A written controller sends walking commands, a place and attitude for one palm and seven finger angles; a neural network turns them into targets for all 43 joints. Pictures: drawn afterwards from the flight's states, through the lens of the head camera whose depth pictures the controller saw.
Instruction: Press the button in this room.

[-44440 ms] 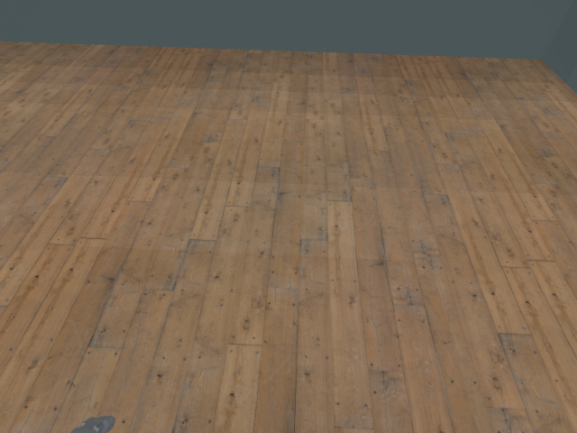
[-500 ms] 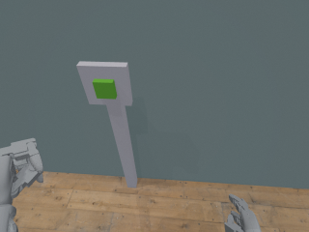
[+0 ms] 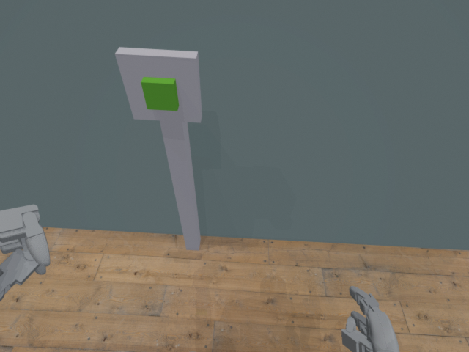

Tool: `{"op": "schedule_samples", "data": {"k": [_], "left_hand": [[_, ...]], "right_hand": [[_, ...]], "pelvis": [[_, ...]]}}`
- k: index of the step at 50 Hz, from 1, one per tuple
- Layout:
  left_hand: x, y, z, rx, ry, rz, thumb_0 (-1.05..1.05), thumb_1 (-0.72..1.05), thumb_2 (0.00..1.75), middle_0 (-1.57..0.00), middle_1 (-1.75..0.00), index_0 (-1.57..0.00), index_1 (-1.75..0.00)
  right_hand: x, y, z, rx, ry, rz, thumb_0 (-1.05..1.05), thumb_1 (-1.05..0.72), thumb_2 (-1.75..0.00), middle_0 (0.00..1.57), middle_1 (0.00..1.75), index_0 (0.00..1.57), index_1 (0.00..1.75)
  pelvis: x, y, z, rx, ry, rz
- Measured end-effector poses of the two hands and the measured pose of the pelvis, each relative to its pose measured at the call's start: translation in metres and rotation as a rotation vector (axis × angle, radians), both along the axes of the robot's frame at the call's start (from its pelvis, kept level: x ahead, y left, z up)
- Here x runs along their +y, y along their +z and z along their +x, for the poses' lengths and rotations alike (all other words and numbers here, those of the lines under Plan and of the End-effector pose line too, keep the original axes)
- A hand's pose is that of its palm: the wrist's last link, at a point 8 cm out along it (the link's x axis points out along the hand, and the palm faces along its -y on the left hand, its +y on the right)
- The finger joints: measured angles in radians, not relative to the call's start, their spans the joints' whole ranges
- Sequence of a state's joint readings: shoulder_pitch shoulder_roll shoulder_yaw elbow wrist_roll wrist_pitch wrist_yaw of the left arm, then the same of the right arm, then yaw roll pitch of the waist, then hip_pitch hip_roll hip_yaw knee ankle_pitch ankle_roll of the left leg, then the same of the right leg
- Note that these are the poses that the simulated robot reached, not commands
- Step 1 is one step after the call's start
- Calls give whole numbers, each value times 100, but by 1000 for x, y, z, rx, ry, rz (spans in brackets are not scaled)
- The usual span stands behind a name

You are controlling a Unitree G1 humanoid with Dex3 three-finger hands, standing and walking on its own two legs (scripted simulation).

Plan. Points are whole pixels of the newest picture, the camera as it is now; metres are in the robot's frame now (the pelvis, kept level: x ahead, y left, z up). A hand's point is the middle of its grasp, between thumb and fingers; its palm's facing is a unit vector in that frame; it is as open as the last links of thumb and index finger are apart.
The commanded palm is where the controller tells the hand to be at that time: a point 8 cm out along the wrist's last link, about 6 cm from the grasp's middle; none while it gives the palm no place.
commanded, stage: step back with the hand held close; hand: left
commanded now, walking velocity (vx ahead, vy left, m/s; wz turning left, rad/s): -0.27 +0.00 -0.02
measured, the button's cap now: (161, 93) +0.61 +0.21 +0.10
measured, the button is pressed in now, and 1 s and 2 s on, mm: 0 0 0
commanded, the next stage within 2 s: stop stepping back and stand still in 0.66 s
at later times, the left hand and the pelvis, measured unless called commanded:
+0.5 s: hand out of the picture +0.13 +0.24 +0.18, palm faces +0.37 -0.81 -0.44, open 3.1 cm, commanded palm +0.07 +0.28 +0.19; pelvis -0.06 +0.00 +0.00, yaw -1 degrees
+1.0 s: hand out of the picture +0.01 +0.23 +0.18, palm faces +0.36 -0.82 -0.44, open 3.1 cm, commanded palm -0.03 +0.27 +0.19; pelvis -0.17 +0.00 +0.01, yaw -2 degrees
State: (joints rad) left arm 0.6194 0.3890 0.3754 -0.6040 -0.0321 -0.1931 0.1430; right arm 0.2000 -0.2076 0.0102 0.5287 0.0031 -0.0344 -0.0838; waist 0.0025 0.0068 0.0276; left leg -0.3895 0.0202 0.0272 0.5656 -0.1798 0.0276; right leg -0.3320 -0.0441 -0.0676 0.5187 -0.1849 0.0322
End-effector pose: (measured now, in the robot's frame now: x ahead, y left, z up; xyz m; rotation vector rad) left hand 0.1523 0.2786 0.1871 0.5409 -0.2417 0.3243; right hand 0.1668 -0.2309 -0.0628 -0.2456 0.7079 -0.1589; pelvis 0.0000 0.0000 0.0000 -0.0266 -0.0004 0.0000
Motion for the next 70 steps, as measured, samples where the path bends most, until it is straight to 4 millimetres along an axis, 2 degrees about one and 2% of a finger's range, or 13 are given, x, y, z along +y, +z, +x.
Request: {"op": "schedule_samples", "data": {"k": [8,14,19,28,32,36,42,46,50,54,61,66,70], "left_hand": [[2,1,-31,-76,28,-3,1,89,90,-131,-149,-131,-150],[12,-3,-37,-127,9,-39,1,89,90,-131,-149,-131,-150],[19,10,-44,-141,1,15,2,89,90,-131,-149,-131,-150],[-6,6,-69,-72,-82,-13,1,89,90,-131,-150,-131,-150],[-1,2,-71,-65,-93,-27,1,89,90,-131,-149,-131,-150],[7,3,-75,-51,-104,-23,1,89,90,-131,-149,-131,-150],[-7,11,-116,-18,-135,-10,2,89,90,-131,-149,-130,-150],[-13,11,-155,7,-108,40,1,89,90,-131,-149,-130,-150],[-5,10,-184,-30,-23,-13,1,89,90,-131,-149,-131,-150],[8,-1,-196,-86,62,-90,1,89,90,-131,-149,-131,-150],[10,2,-207,-102,37,-38,2,89,90,-131,-150,-131,-150],[-5,12,-220,-87,8,29,2,89,90,-131,-149,-131,-150],[-3,9,-229,-72,41,-5,1,89,90,-131,-149,-131,-150]], "right_hand": [[1,-9,-22,8,31,-17,1,-90,-89,20,30,20,30],[3,-11,-44,28,0,-60,1,-90,-89,20,30,20,30],[14,-3,-59,18,2,-26,1,-90,-89,20,30,20,30],[16,-9,-74,27,50,17,1,-90,-89,20,30,20,30],[10,-7,-86,40,3,-18,1,-90,-89,20,30,20,30],[9,6,-101,15,-5,-27,1,-90,-89,20,30,20,30],[4,21,-136,-71,0,0,1,-90,-89,20,30,20,30],[-5,12,-164,-63,-8,2,1,-90,-89,20,30,20,30],[-15,2,-199,31,-37,-21,1,-90,-89,20,30,20,30],[-20,-3,-227,62,-52,-65,1,-90,-89,20,30,20,30],[-6,-8,-246,11,-42,-21,1,-90,-89,20,30,20,30],[6,-18,-246,7,5,58,1,-90,-89,20,30,20,30],[6,-21,-243,52,25,58,1,-90,-89,20,30,20,30]], "pelvis": [[0,-7,-20,-4,15,-11],[12,-11,-34,-20,10,-30],[9,-2,-46,3,34,-56],[2,-1,-74,46,-26,-25],[8,-1,-77,45,-28,-17],[9,4,-100,31,-37,4],[4,8,-138,21,-52,-23],[-4,1,-163,21,-38,9],[-3,6,-175,16,-35,28],[2,5,-180,18,-6,27],[4,0,-199,-15,26,40],[-4,-2,-205,-20,31,27],[-3,2,-207,-12,36,32]]}}
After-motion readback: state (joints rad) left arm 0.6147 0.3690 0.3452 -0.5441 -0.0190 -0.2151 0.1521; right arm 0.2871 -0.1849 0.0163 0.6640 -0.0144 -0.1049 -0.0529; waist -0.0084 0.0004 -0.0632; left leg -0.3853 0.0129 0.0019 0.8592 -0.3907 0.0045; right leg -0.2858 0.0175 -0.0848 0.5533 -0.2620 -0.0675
